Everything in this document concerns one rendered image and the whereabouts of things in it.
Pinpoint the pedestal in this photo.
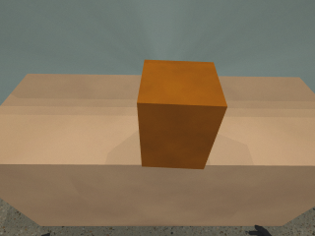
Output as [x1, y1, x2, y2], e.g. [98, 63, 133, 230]
[0, 74, 315, 226]

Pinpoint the carton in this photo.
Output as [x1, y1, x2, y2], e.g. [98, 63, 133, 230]
[137, 59, 227, 170]

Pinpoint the right robot hand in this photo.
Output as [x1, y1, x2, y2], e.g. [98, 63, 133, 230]
[248, 224, 272, 236]

